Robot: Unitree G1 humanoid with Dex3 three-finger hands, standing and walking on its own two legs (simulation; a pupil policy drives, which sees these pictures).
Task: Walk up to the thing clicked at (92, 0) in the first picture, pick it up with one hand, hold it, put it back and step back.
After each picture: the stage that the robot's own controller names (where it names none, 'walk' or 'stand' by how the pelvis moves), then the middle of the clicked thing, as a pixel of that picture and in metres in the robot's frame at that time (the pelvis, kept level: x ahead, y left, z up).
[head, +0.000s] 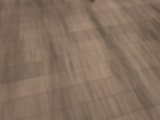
stand; out of the picture +2.40 -0.20 -0.66
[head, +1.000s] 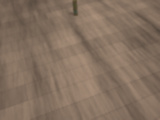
walk; (75, 7) +2.25 +0.19 -0.64
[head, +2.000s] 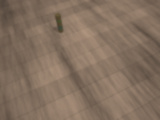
walk; (59, 23) +1.59 +0.38 -0.65
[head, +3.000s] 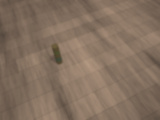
walk; (57, 54) +1.09 +0.33 -0.66
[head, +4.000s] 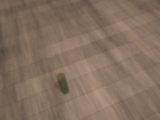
walk; (63, 84) +0.73 +0.24 -0.65
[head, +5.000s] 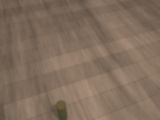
walk; (62, 111) +0.48 +0.17 -0.64
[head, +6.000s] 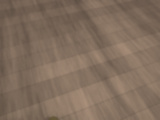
stand; out of the picture +0.36 +0.18 -0.65
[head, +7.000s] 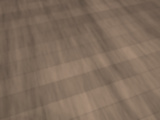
stand; out of the picture +0.34 +0.17 -0.65
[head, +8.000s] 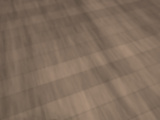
stand; out of the picture +0.35 +0.18 -0.66
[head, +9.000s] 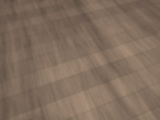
stand; out of the picture +0.35 +0.20 -0.66
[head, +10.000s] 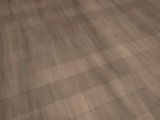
stand; out of the picture +0.34 +0.20 -0.66
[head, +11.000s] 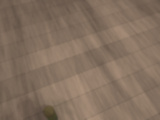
go down; (51, 115) +0.36 +0.20 -0.64
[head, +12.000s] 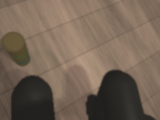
go down; (19, 52) +0.43 +0.21 -0.24
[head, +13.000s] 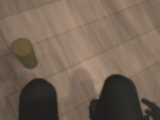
close in; (27, 56) +0.44 +0.20 -0.26
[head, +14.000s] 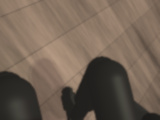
close in; out of the picture +0.43 +0.25 -0.16
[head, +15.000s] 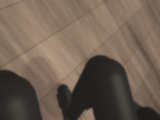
lift; out of the picture +0.42 +0.25 -0.16
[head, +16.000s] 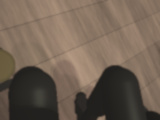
lift; out of the picture +0.32 +0.23 -0.12
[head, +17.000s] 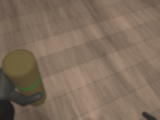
lift; (30, 83) +0.31 +0.16 +0.05
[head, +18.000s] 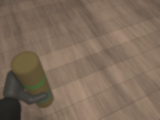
hold; (37, 84) +0.31 +0.15 +0.04
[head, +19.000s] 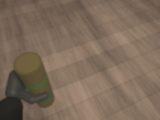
hold; (38, 84) +0.31 +0.15 +0.03
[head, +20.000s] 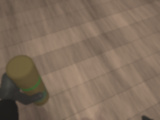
crouch; (32, 85) +0.32 +0.17 -0.02
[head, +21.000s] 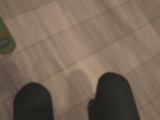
lower; out of the picture +0.48 +0.22 -0.03
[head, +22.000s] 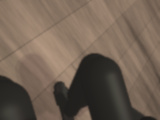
lower; out of the picture +0.45 +0.25 -0.17
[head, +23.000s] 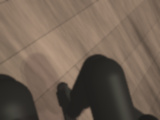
lower; out of the picture +0.43 +0.25 -0.17
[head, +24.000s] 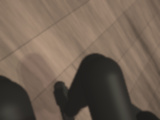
lower; out of the picture +0.43 +0.25 -0.17
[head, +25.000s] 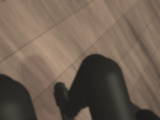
lower; out of the picture +0.41 +0.24 -0.17
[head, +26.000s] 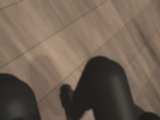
open; out of the picture +0.42 +0.24 -0.17
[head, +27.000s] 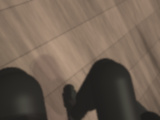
stand; out of the picture +0.42 +0.24 -0.18
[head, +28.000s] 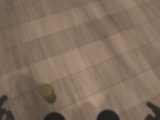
stand; (49, 94) +0.38 +0.18 -0.49
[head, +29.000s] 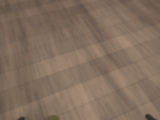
stand; out of the picture +0.35 +0.17 -0.60
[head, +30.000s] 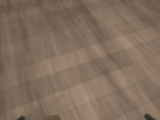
stand; out of the picture +0.35 +0.17 -0.60
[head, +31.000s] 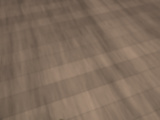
stand; out of the picture +0.37 +0.16 -0.65
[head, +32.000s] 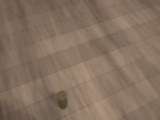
walk; (62, 100) +0.43 +0.10 -0.64
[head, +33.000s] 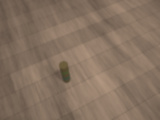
walk; (65, 72) +0.70 +0.18 -0.63
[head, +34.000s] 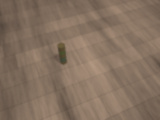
stand; (62, 54) +0.99 +0.22 -0.63
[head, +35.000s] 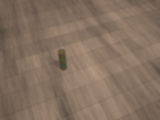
stand; (62, 60) +0.98 +0.18 -0.65
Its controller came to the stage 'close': yes
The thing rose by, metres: 0.68
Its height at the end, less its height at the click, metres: +0.00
